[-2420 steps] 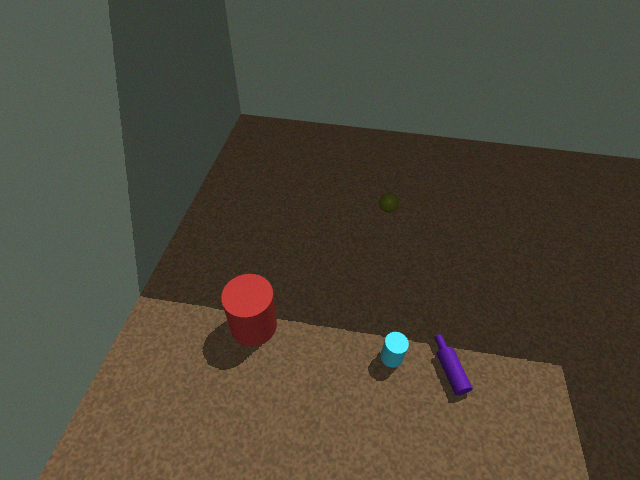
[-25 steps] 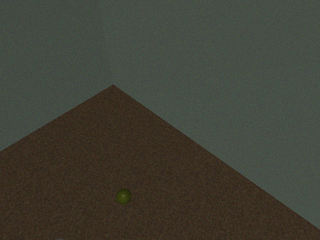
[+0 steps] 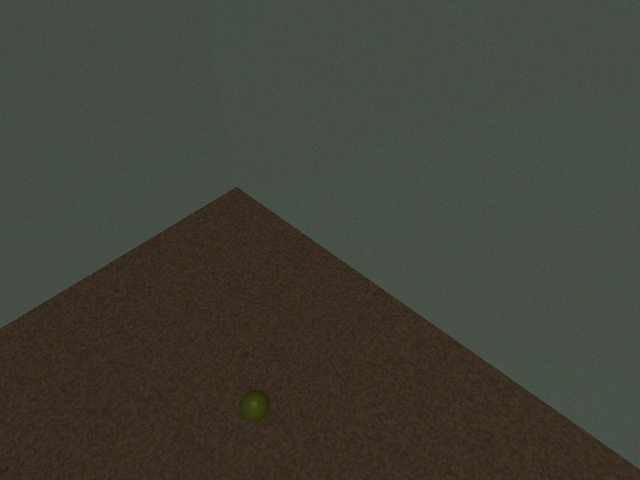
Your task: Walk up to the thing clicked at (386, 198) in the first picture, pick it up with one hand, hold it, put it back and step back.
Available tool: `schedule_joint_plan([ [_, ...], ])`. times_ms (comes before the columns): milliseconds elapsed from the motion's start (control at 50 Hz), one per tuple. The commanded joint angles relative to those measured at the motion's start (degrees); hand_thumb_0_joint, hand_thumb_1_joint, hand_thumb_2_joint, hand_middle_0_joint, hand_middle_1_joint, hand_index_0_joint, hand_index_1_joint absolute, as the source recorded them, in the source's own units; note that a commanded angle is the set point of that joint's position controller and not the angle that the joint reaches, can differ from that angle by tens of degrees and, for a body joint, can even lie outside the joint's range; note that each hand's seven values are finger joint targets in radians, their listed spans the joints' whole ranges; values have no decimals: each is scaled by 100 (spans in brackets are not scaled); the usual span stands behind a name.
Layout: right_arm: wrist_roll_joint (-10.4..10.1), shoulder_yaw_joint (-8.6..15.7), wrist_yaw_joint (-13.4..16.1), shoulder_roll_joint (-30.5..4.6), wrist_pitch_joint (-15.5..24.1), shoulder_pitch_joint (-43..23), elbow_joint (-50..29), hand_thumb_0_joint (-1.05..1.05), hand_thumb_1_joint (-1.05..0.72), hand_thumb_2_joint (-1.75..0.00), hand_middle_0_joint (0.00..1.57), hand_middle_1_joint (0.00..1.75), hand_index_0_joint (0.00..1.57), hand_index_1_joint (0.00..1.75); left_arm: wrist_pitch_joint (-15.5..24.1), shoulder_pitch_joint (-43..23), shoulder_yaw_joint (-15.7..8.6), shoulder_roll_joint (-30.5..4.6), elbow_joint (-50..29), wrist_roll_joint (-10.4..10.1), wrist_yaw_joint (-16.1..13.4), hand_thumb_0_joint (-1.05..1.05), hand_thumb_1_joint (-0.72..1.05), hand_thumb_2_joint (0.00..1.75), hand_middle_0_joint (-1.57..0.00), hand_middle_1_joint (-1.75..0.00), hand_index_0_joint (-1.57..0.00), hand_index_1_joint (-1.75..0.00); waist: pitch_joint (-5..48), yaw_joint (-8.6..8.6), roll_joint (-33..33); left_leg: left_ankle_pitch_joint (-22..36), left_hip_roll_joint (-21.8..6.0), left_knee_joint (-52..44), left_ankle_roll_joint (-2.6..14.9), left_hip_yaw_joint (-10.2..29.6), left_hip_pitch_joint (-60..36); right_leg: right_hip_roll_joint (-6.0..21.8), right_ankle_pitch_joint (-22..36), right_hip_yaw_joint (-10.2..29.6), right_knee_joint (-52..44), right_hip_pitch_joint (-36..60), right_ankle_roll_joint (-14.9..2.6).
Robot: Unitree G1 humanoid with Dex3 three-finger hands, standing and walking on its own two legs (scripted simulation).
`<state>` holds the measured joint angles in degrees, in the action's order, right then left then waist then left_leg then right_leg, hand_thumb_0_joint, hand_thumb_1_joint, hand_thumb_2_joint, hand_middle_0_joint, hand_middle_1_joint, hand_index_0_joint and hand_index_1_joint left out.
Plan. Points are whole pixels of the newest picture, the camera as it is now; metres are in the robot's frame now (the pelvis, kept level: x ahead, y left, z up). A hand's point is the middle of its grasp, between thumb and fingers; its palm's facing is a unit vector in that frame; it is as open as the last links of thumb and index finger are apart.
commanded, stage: stand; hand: left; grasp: from above
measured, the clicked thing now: (254, 405) +0.46 +0.20 -0.73
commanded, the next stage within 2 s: step back in 1.64 s
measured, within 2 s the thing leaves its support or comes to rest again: neither
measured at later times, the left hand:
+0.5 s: hand out of the picture +0.06 +0.23 -0.16, palm faces +0.02 -0.94 -0.34, open 7.3 cm
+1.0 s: hand out of the picture +0.07 +0.24 -0.16, palm faces +0.01 -0.94 -0.34, open 7.3 cm
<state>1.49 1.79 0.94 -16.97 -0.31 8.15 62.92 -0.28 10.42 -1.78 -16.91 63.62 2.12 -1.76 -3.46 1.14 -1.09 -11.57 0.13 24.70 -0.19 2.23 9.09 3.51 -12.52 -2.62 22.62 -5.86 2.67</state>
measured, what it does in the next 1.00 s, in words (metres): stands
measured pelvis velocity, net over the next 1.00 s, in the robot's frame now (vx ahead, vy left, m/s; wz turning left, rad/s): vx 0.01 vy -0.01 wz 0.00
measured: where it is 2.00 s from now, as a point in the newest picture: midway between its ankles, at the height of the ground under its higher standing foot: outside the picture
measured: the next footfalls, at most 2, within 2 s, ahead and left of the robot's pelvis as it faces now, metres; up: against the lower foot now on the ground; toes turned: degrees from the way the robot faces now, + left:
none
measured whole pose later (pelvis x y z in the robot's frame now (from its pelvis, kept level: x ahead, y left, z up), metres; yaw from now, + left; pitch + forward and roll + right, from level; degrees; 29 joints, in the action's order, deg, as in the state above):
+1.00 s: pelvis +0.01 -0.01 +0.00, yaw +0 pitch -3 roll +0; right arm 1.1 0.3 0.5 -19.0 0.2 6.3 65.4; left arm 0.1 6.7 -1.5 -18.2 65.8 1.4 -0.5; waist -3.5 0.6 -0.8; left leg -10.0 -0.9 20.4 -1.2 2.5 7.5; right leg 2.5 -11.1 -3.0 18.5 -4.3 1.8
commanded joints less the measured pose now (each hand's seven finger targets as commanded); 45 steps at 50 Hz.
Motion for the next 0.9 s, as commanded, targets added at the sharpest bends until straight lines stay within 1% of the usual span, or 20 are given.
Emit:
schedule_joint_plan([
  [0,-31,200,48,-1084,158,-277,-291,0,-90,-90,20,30,20,30,122,-178,-209,-1109,-215,-30,-42,0,90,90,-20,-30,-20,-30,78,-26,43,124,-538,-725,147,573,95,341,129,398,-539,-78,-266],
  [40,-23,200,45,-1125,149,-267,-261,0,-90,-90,20,30,20,30,122,-226,-214,-1137,-196,-41,-40,0,90,90,-20,-30,-20,-30,79,-33,65,62,-557,-730,163,567,121,352,123,398,-582,-33,-268],
  [100,-25,187,48,-1136,147,-275,-215,0,-90,-90,20,30,20,30,133,-302,-217,-1195,-174,-46,-29,0,90,90,-20,-30,-20,-30,150,-37,126,292,-575,-712,154,539,4,389,158,442,-635,-30,-284],
  [120,-32,170,42,-1124,142,-270,-191,0,-90,-90,20,30,20,30,127,-268,-209,-1188,-139,-53,-21,0,90,90,-20,-30,-20,-30,80,-44,47,148,-546,-724,132,515,39,349,116,414,-652,-59,-262],
  [180,-36,159,36,-1164,135,-251,-163,0,-90,-90,20,30,20,30,125,-295,-214,-1220,-99,-54,-13,0,90,90,-20,-30,-20,-30,101,-45,99,105,-570,-765,141,531,57,378,113,430,-662,3,-274],
  [200,-38,151,34,-1146,138,-258,-160,0,-90,-90,20,30,20,30,132,-325,-220,-1242,-106,-57,-11,0,90,90,-20,-30,-20,-30,107,-45,126,237,-572,-762,129,515,16,377,130,442,-663,-24,-289],
  [280,-33,133,37,-1213,146,-260,-122,0,-90,-90,20,30,20,30,136,-384,-212,-1226,-95,-73,-3,0,90,90,-20,-30,-20,-30,182,-57,79,383,-600,-736,142,501,0,392,298,452,-694,47,-283],
  [340,-37,109,37,-1189,156,-275,-120,0,-90,-90,20,30,20,30,144,-403,-221,-1245,-83,-89,1,0,90,90,-20,-30,-20,-30,275,-46,112,778,-626,-677,153,473,-99,410,541,444,-673,119,-280],
  [400,-46,88,40,-1195,163,-239,-83,0,-90,-90,20,30,20,30,156,-444,-221,-1237,-66,-104,4,0,90,90,-20,-30,-20,-30,323,-50,122,1012,-645,-653,151,464,-156,416,739,433,-665,216,-267],
  [440,-44,93,54,-1232,161,-240,-92,0,-90,-90,20,30,20,30,141,-486,-245,-1294,-78,-97,8,0,90,90,-20,-30,-20,-30,306,-59,132,964,-642,-710,130,448,-120,418,701,437,-667,220,-280],
  [500,-42,79,51,-1266,164,-294,-86,0,-90,-90,20,30,20,30,131,-496,-222,-1246,-75,-99,19,0,90,90,-20,-30,-20,-30,268,-47,59,879,-661,-713,137,448,-93,401,591,418,-695,178,-282],
  [540,-45,82,49,-1262,158,-323,-76,0,-90,-90,20,30,20,30,122,-537,-216,-1257,-63,-83,25,0,90,90,-20,-30,-20,-30,166,-57,98,655,-645,-773,107,463,-41,380,345,406,-725,112,-279],
  [580,-48,72,42,-1270,156,-259,-66,0,-90,-90,20,30,20,30,127,-544,-226,-1284,-77,-98,35,0,90,90,-20,-30,-20,-30,244,-71,88,625,-653,-757,140,447,1,418,476,453,-733,205,-290],
  [600,-53,69,35,-1257,161,-324,-79,0,-90,-90,20,30,20,30,130,-542,-216,-1280,-82,-88,38,0,90,90,-20,-30,-20,-30,212,-52,80,702,-651,-796,113,474,-24,386,441,400,-715,151,-286],
  [660,-56,75,32,-1303,165,-355,-83,0,-90,-90,20,30,20,30,147,-550,-203,-1252,-77,-98,41,0,90,90,-20,-30,-20,-30,299,-54,116,779,-681,-703,150,456,-108,415,479,428,-752,182,-280],
  [680,-51,76,29,-1279,165,-381,-95,0,-90,-90,20,30,20,30,146,-578,-205,-1282,-92,-83,43,0,90,90,-20,-30,-20,-30,283,-64,144,828,-675,-733,124,473,-117,395,439,392,-746,125,-278],
  [760,-54,75,26,-1324,168,-369,-85,0,-90,-90,20,30,20,30,148,-590,-209,-1291,-105,-104,52,0,90,90,-20,-30,-20,-30,312,-69,46,757,-673,-737,142,444,-59,431,514,430,-740,227,-298],
  [800,-63,69,17,-1312,176,-418,-94,0,-90,-90,20,30,20,30,156,-564,-202,-1301,-110,-102,58,0,90,90,-20,-30,-20,-30,345,-46,48,951,-687,-751,131,466,-143,408,570,383,-718,183,-286],
  [820,-63,78,21,-1335,178,-423,-86,0,-90,-90,20,30,20,30,156,-553,-199,-1291,-93,-99,61,0,90,90,-20,-30,-20,-30,329,-61,55,836,-670,-745,132,455,-129,400,510,393,-746,155,-276],
  [880,-61,65,20,-1320,177,-398,-83,0,-90,-90,20,30,20,30,147,-576,-197,-1316,-112,-101,68,0,90,90,-20,-30,-20,-30,339,-71,45,882,-689,-790,121,463,-148,415,496,391,-708,153,-302],
])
